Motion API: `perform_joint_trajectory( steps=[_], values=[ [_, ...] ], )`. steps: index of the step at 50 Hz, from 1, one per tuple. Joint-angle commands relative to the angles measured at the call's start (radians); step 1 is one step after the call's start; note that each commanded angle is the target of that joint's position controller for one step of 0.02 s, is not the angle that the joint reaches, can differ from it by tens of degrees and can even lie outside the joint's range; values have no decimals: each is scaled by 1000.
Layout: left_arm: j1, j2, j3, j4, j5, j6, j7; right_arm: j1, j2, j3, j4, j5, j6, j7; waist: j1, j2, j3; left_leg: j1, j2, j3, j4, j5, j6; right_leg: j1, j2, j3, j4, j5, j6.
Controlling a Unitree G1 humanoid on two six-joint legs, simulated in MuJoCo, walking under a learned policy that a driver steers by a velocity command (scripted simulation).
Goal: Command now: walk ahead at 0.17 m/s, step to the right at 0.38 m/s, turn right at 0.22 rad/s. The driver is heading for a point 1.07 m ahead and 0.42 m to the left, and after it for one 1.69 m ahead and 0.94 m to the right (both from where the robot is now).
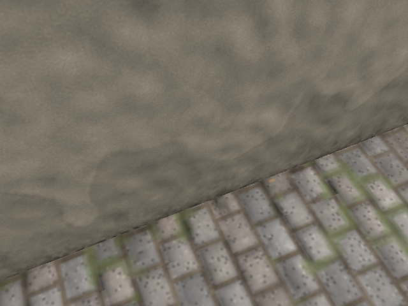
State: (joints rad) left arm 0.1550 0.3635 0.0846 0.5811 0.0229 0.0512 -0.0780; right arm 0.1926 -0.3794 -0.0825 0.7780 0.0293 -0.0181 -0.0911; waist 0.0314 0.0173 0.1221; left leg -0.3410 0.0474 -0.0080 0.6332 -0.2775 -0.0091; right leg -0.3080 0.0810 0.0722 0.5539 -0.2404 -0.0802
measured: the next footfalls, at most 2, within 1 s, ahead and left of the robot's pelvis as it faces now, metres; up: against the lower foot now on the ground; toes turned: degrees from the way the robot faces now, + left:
left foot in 0.02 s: +0.07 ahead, +0.15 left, +0.00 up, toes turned -1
right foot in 0.28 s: +0.10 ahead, -0.25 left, +0.00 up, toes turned +11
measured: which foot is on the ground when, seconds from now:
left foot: up 0.00-0.00, down 0.02-0.26, up 0.28-0.82, down 0.84-1.00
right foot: down 0.00-0.00, up 0.02-0.26, down 0.28-0.86, up 0.88-1.00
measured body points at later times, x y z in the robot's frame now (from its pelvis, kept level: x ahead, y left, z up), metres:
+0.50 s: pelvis +0.06 -0.15 +0.01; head +0.11 -0.14 +0.45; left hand +0.12 +0.14 -0.10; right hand +0.28 -0.42 -0.09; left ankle +0.04 -0.06 -0.65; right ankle +0.06 -0.26 -0.73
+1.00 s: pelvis +0.06 -0.11 +0.01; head +0.10 -0.05 +0.45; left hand +0.00 +0.23 -0.09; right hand +0.37 -0.24 -0.08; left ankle +0.02 -0.01 -0.73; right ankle +0.15 -0.25 -0.66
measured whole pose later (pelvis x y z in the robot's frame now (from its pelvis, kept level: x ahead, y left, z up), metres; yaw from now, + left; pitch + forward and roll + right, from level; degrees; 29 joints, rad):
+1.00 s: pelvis +0.06 -0.11 +0.01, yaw +44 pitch +2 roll -1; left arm 0.05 0.35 0.08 0.66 0.01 -0.01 0.04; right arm 0.18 -0.37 -0.10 0.63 0.01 0.02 0.01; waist -0.02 -0.02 0.15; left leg -0.33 -0.05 -0.06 0.47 -0.17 0.06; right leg -0.49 -0.04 0.05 1.05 -0.47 0.08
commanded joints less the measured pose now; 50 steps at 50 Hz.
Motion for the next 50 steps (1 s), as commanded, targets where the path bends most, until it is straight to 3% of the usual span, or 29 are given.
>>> perform_joint_trajectory(
  steps=[1, 2, 3, 4, 5, 7, 9, 11, 12, 13, 14, 15, 16, 18, 21, 22, 24, 28, 34, 39, 41, 42, 43, 44, 45, 46, 48, 49, 50],
  values=[
    [-140, -35, -43, -122, 21, -20, -26, 438, -168, -47, 110, -14, -7, -17, -156, 6, -168, 455, 230, -268, -224, 11, 116, -317, 34, 35, 274, -364, -48],
    [-25, -70, -54, -119, 16, -30, -36, 373, -260, -45, 61, -59, -14, -26, -69, 177, -125, 344, 479, -749, -398, -68, 306, -433, 77, 128, 571, -468, 21],
    [52, -2, -36, -90, -19, -25, -35, 206, -323, -61, 14, -50, -31, -41, 17, 213, -39, 128, 555, -940, -527, -375, 328, -436, -19, 188, 761, -320, 35],
    [59, 81, -14, -79, -9, -16, -19, 93, -268, -47, -2, -17, -39, -43, 66, 169, 19, 15, 473, -796, -526, -479, 238, -378, -63, 196, 829, -237, 49],
    [53, 106, -6, -84, 22, -7, 2, 48, -234, -40, -1, 0, -37, -38, 85, 176, 35, -11, 375, -622, -472, -393, 155, -335, -79, 168, 825, -188, 74],
    [35, 69, -19, -101, 51, -5, 18, 75, -237, -45, -6, -2, -24, -19, 68, 200, 43, -38, 229, -398, -438, -194, 72, -207, -85, 88, 588, -188, 112],
    [28, -8, -40, -116, 37, -17, 18, 105, -260, -68, -36, -12, -4, -18, 40, 245, 21, -105, 151, -247, -444, 26, 29, 38, -48, 9, 290, -249, 115],
    [158, -30, -27, -71, 12, -23, 23, 99, -243, -80, -77, -1, 15, -15, 72, 265, -26, -114, 141, -236, -410, 142, 14, 271, -43, -38, 30, -79, 102],
    [236, -14, -9, -32, -6, -20, 29, 101, -196, -67, -95, 5, 17, -13, 92, 227, -49, -107, 132, -238, -338, 155, 11, 338, -47, -50, -82, -5, 86],
    [256, 14, 5, -11, -13, -21, 35, 148, -107, -44, -94, 3, 18, -6, 76, 53, -80, -116, 45, -162, -105, -40, -10, 380, -81, 5, -204, -18, 68],
    [234, 82, 7, -23, 6, -19, 30, 202, -18, -21, -120, -48, 23, -3, -1, -230, -141, -245, -60, -78, 149, -351, -24, 456, -219, 95, -123, 387, 31],
    [236, 206, 39, -52, 40, -19, 25, 231, -14, -13, -163, -45, 20, -12, -12, -470, -204, -366, -106, 9, 415, -420, -54, 329, -375, 345, -239, 359, -110],
    [146, 156, 30, -79, 44, -26, 26, 216, -65, -20, -157, -27, 20, -18, -43, -455, -177, -324, -36, -25, 584, -409, -45, 208, -358, 354, -311, 275, -144],
    [18, 32, -1, -77, 29, -34, 42, 195, -116, -41, -107, -31, 57, -24, -106, -189, -102, -322, -11, -21, 689, -273, -64, 135, -311, 150, -269, 309, -102],
    [-35, 19, 2, -62, 11, -58, 72, 175, -78, -25, -123, -31, 78, -6, -129, -128, -117, -271, 23, -20, 621, -123, -85, 183, -310, -12, -202, 641, -101],
    [-30, 43, 14, -64, -19, -88, 87, 88, -80, -18, -156, -17, 85, 24, -89, -50, -108, -359, 56, -124, 552, -80, -86, 291, -433, 98, -164, 845, -81],
    [8, 75, 26, -37, -14, -92, 114, 11, -57, 0, -203, -22, 92, 59, -62, -50, -169, -399, 62, -121, 464, -97, -91, 439, -495, 95, -177, 838, -94],
    [-16, 109, 43, -13, -8, -66, 138, -93, -55, 2, -266, -12, 92, 108, -15, -108, -154, -346, 70, -23, 319, -81, -106, 437, -464, -38, -219, 718, -122],
    [-45, 147, 56, 17, -15, -40, 119, -195, -23, 7, -307, -3, 79, 139, 14, -118, -140, -273, 66, 80, 175, -42, -80, 428, -421, -209, -219, 742, -106],
    [-86, 153, 57, 34, -32, -10, 97, -168, -54, -13, -286, -2, 64, 148, -26, -167, -189, -88, 16, 148, 11, -54, -24, 422, -402, -309, -132, 824, -50],
    [-120, 143, 53, 35, -51, 1, 103, -37, -88, -41, -240, -2, 54, 143, -112, -155, -241, 87, -32, 159, -128, 23, 44, 371, -375, -351, 31, 818, -8],
    [-71, 113, 47, 53, -58, -3, 100, 58, -129, -68, -198, -11, 46, 122, -153, -67, -255, 257, -68, 120, -222, 196, 97, 241, -324, -367, 189, 652, 45],
    [-74, 65, 37, 24, -16, -20, 101, 110, -208, -93, -193, -16, 41, 103, -152, 122, -226, 492, 70, -114, -176, 774, 170, -107, -247, -357, 433, -47, 107],
    [-111, 10, 14, -56, 31, -48, 113, 60, -325, -115, -224, -74, 30, 103, -82, 221, -364, 595, 307, -592, -203, 745, 399, -389, -95, -205, 664, -494, 181],
    [-151, 75, 22, -31, 16, -64, 104, 65, -292, -111, -245, -64, 1, 109, -133, 66, -426, 610, 333, -598, -238, 785, 427, -414, -106, 13, 738, -492, 185],
    [-155, 85, 19, -55, -15, -80, 100, 19, -276, -108, -235, -47, -12, 102, -88, 83, -366, 521, 315, -553, -289, 562, 404, -448, -121, 57, 695, -397, 168],
    [-115, 129, 33, -1, 0, -83, 123, -131, -191, -84, -256, -2, -5, 86, -17, 25, -227, 324, 189, -411, -303, 438, 288, -382, -142, 58, 554, -237, 174],
    [-106, 118, 28, 13, 3, -80, 120, -158, -165, -70, -265, -3, 7, 77, -3, 22, -213, 231, 154, -367, -299, 439, 267, -304, -127, 40, 513, -192, 179],
    [87, 132, 37, 101, -44, -78, 157, -221, -128, -53, -291, -18, 31, 115, 52, 76, -216, 87, -6, -205, -270, 348, 283, -87, -76, -28, 281, -154, 136]
  ],
)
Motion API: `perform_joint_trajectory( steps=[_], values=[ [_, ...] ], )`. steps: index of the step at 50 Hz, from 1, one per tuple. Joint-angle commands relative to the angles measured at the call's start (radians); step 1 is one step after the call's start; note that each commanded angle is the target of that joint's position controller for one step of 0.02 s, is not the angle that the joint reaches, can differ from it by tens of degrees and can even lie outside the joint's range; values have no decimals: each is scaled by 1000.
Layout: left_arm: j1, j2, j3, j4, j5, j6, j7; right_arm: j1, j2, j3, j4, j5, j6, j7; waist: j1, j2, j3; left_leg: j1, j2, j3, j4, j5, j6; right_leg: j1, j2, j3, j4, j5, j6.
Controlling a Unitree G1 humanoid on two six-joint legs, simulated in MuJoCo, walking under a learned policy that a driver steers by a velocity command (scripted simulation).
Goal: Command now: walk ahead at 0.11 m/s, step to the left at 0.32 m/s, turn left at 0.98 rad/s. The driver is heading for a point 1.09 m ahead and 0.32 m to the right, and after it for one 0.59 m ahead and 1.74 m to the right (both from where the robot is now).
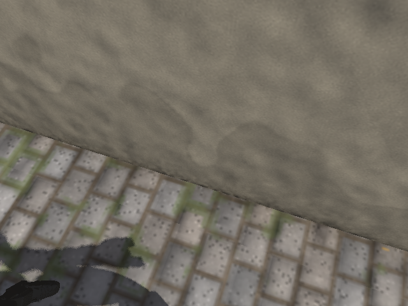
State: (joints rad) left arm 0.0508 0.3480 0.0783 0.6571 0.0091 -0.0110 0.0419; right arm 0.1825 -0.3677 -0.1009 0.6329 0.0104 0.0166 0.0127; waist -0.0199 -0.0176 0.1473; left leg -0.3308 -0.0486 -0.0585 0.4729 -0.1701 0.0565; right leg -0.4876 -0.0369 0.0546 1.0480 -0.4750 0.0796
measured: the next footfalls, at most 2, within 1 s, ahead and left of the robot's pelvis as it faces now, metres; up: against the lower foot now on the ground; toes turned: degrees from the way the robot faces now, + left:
right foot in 0.10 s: +0.11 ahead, -0.16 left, +0.00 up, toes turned +8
left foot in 0.34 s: +0.07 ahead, +0.22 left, +0.00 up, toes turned -1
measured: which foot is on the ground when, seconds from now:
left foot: down 0.00-0.10, up 0.12-0.32, down 0.34-0.68, up 0.70-0.88, down 0.90-1.00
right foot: up 0.00-0.08, down 0.10-0.30, up 0.32-0.66, down 0.68-1.00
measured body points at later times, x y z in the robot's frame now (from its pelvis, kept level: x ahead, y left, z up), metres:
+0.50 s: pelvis +0.08 +0.10 -0.01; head +0.08 +0.12 +0.44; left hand +0.24 +0.36 -0.11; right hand +0.11 -0.16 -0.13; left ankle +0.03 +0.22 -0.74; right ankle +0.16 -0.06 -0.66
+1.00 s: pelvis +0.16 +0.11 -0.01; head +0.16 +0.11 +0.44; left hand +0.29 +0.36 -0.12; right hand +0.27 -0.15 -0.12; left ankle +0.15 +0.24 -0.74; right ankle +0.24 -0.02 -0.74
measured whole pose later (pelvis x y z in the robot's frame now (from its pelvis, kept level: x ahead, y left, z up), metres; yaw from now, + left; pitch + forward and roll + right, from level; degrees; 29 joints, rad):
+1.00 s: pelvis +0.16 +0.11 -0.01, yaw +0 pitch -1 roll +0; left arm 0.17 0.24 -0.01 0.82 0.04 -0.04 0.04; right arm 0.21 -0.26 0.01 0.82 -0.02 0.00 -0.03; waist 0.01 -0.01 0.03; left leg -0.21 0.01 -0.06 0.54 -0.31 -0.02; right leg -0.32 0.00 0.01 0.47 -0.12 0.02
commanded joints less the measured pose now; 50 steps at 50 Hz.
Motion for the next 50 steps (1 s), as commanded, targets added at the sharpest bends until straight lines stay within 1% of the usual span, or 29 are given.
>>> perform_joint_trajectory(
  steps=[1, 4, 5, 6, 7, 8, 9, 11, 12, 13, 14, 16, 17, 18, 19, 21, 22, 25, 28, 31, 33, 34, 35, 36, 37, 41, 44, 46, 50],
  values=[
    [247, 151, 41, 72, -43, -14, 51, -238, -140, -30, -168, -18, 2, 44, 89, 153, -224, -27, 36, -130, -124, 94, 186, 253, 59, -38, -385, 149, -40],
    [470, 160, 54, 181, -51, -26, 64, -172, -79, 13, -169, -39, -5, 91, 121, 170, -262, -197, 9, -151, 4, -288, 125, 592, 5, -38, -558, 360, -81],
    [582, 185, 58, 209, -25, -28, 64, -176, 0, 42, -177, -47, -7, 99, 166, 80, -257, -324, -73, -112, 254, -416, 76, 679, -152, 135, -593, 334, -139],
    [603, 222, 46, 199, 20, -31, 68, -138, 93, 72, -187, -69, -10, 100, 119, -48, -218, -421, -124, -184, 593, -551, 24, 611, -400, 458, -650, 401, -243],
    [443, 348, 72, 137, 31, -45, 85, 37, 46, 58, -159, -15, -6, 107, 6, -205, -172, -468, -97, -255, 778, -444, -14, 407, -568, 881, -874, 65, -417],
    [258, 321, 66, 97, -6, -56, 93, 75, -50, 33, -128, -7, 9, 97, -70, -168, -55, -421, -19, -265, 908, -329, -29, 239, -525, 803, -921, -163, -356],
    [181, 267, 52, 97, -38, -49, 92, 71, -110, 18, -133, -38, 19, 83, -104, -176, -30, -352, 19, -225, 942, -259, -47, 164, -431, 613, -891, -186, -258],
    [163, 272, 51, 87, -43, -29, 69, 57, -96, 25, -151, -80, 34, 61, -116, -181, 11, -222, 56, -128, 762, -241, -85, 80, -277, 397, -851, -51, -160],
    [187, 288, 62, 77, -35, -23, 66, 36, -65, 37, -162, -80, 31, 60, -96, -191, 3, -102, 38, -67, 633, -259, -93, 31, -219, 304, -861, 47, -127],
    [69, 213, 29, 29, -49, -24, 39, 156, -24, 58, -135, -19, -23, 63, -168, -316, -203, 243, 37, 21, 424, -358, -108, -97, -123, 102, -865, 49, -87],
    [34, 190, 28, 10, -36, -19, 24, 268, -19, 51, -63, 0, -52, 54, -212, -283, -182, 452, 5, 125, 271, -244, -140, -193, -55, 14, -749, 31, -86],
    [72, 56, -14, -44, 10, -29, 10, 384, -22, 41, 18, 10, -90, 38, -227, 119, -68, 445, 46, 24, 53, -212, -119, -303, -8, 52, -180, -145, -132],
    [122, -78, -47, -65, 18, -44, 0, 380, -6, 62, -2, -13, -112, 34, -143, 233, -54, 396, 133, -172, 145, -161, -76, -444, 44, 182, 103, -118, -144],
    [276, -139, -67, -105, -17, -70, -11, 348, -206, 14, -42, -10, -129, 26, -28, 482, -167, 363, 428, -800, -184, -38, 64, -557, 119, 230, 313, -45, -155],
    [280, -55, -56, -98, -63, -87, -19, 321, -239, -9, -15, -2, -143, 36, 16, 279, -193, 359, 542, -1072, -337, -380, 170, -644, 33, 248, 420, 32, -148],
    [248, 75, -26, -37, -33, -63, -1, 104, -119, 24, -25, -9, -109, 28, 84, 75, -34, 147, 412, -674, -297, -372, 158, -487, -75, 134, 284, 228, -85],
    [242, 112, -13, -11, -18, -42, 5, 43, -76, 36, -17, -25, -97, 20, 91, 122, 6, 63, 333, -494, -286, -230, 143, -385, -91, 108, 192, 259, -46],
    [190, 47, -34, -26, 6, -35, -4, 60, -35, 46, 35, -21, -101, -11, 62, 154, -10, 9, 235, -135, -264, 366, 118, -150, -76, 16, -1, 345, -2],
    [52, -29, -61, -71, 12, -56, -22, 91, -52, 37, 65, 4, -88, -39, 3, 122, -89, 130, 184, -22, -243, 408, 68, 10, -14, -52, -364, 425, -27],
    [104, 23, -42, -64, 1, -61, -37, 95, -89, 21, 87, 14, -85, -38, 29, 152, -183, 243, 235, -59, -134, 517, 58, 138, 3, -20, -482, 436, -70],
    [214, 73, -24, -35, 17, -66, -29, 72, -47, 31, 100, 10, -85, -31, 97, 155, -239, 251, 167, -45, 34, 529, 20, 311, 2, -2, -653, 542, -128],
    [246, 123, -18, -30, 36, -66, -23, 105, -1, 49, 94, -17, -88, -28, 96, 51, -325, 176, 108, -27, 163, 349, -20, 486, -63, 36, -623, 807, -150],
    [207, 152, -27, -43, 64, -58, -8, 238, 87, 78, 89, -48, -90, -28, -10, -228, -403, -38, 38, -23, 355, -229, -98, 680, -294, 291, -565, 1232, -301],
    [211, 29, -49, -12, 55, -45, -8, 221, 46, 76, 106, -30, -76, -32, 10, -245, -468, -34, 49, -72, 420, -454, -141, 599, -333, 374, -658, 1019, -383],
    [153, -18, -64, -13, 33, -37, -15, 153, -25, 62, 98, -18, -59, -34, 21, -162, -378, -58, 78, -76, 439, -465, -162, 513, -272, 323, -707, 754, -342],
    [-9, 61, -39, 3, 21, -26, -9, 123, -4, 70, 120, -36, -5, -60, -19, -124, -215, 99, 87, -28, 220, -283, -172, 175, -160, 176, -810, 229, -220],
    [28, 16, -53, 48, 16, -28, -2, 128, 4, 73, 148, -39, -7, -54, -26, -101, -185, 243, 55, 19, 19, -37, -123, 59, -83, 91, -805, -48, -135],
    [61, 12, -57, 72, 22, -41, -7, 84, -54, 66, 131, -27, -2, -60, 1, -31, -121, 104, 106, -44, -51, -219, -55, 95, -25, 27, -763, -32, -58],
    [63, 14, -60, 110, 36, -45, 3, -29, 7, 86, 142, -29, -44, -41, 43, 106, -121, -19, 93, -54, -135, -226, -44, 282, -16, 12, -649, 253, -59]
  ],
)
